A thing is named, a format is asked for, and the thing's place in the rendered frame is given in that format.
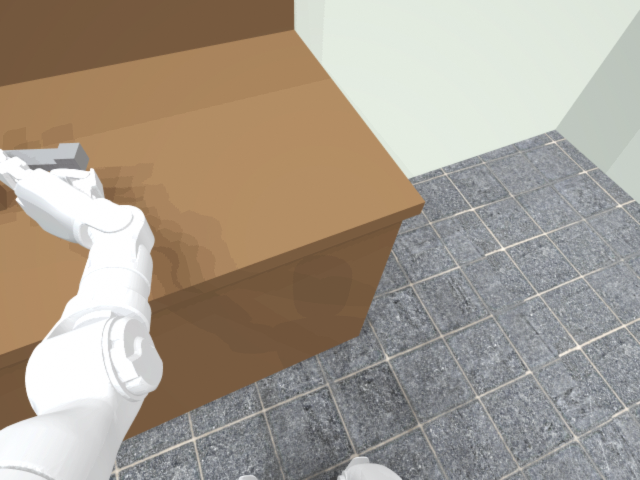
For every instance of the robot left upper arm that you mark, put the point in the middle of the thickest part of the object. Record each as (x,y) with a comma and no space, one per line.
(86,386)

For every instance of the counter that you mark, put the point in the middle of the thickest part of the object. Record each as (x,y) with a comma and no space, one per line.
(273,206)

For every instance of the left robot hand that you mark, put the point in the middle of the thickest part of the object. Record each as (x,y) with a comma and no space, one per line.
(53,199)

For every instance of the tap lever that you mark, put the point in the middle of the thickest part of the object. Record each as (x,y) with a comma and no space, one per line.
(66,156)

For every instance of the right robot shin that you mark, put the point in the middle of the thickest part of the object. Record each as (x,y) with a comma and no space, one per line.
(357,460)

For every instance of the left robot forearm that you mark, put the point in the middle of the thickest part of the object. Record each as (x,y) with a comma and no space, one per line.
(117,277)

